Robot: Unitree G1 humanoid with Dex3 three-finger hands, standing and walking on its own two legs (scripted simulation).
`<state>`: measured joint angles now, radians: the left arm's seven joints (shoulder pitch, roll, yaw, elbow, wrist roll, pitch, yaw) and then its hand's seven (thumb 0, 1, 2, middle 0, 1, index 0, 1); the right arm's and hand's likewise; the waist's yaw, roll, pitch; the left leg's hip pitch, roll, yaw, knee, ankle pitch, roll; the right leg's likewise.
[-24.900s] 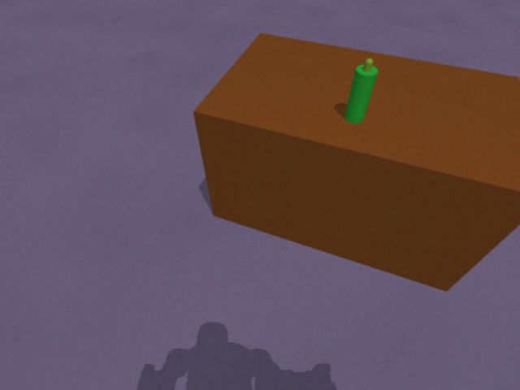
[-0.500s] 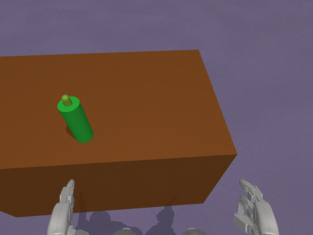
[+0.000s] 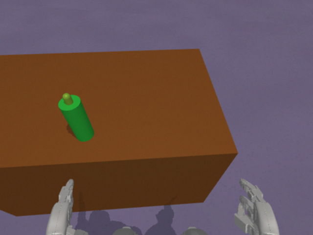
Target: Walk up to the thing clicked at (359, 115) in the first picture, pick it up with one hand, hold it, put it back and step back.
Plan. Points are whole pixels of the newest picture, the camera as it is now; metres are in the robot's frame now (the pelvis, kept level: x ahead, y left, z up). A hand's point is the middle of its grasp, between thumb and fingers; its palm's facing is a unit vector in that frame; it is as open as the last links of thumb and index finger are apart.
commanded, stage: home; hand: left
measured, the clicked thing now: (76, 116) +0.46 +0.27 -0.01
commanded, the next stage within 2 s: stand in 0.70 s
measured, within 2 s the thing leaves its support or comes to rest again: neither
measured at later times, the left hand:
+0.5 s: hand (84, 222) +0.17 +0.19 -0.06, palm faces +0.06 -0.94 -0.33, open 17.6 cm
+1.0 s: hand out of the picture +0.05 +0.26 -0.11, palm faces -0.01 -0.94 -0.35, open 15.9 cm
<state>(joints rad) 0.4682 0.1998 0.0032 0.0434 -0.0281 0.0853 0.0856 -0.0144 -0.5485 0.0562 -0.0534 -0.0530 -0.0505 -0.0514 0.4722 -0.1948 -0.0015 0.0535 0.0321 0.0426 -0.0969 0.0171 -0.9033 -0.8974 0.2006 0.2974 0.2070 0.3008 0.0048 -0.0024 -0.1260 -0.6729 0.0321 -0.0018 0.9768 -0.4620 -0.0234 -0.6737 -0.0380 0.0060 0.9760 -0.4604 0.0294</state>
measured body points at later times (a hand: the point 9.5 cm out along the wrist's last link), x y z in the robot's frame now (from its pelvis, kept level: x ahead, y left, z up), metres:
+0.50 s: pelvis +0.00 +0.00 +0.00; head +0.02 +0.00 +0.45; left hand +0.16 +0.24 -0.03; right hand +0.15 -0.24 -0.08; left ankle +0.02 +0.13 -0.68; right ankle +0.02 -0.14 -0.68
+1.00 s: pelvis +0.00 +0.01 +0.05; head -0.01 +0.01 +0.50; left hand +0.05 +0.31 -0.08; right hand +0.06 -0.29 -0.08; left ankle +0.02 +0.13 -0.68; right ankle +0.02 -0.14 -0.68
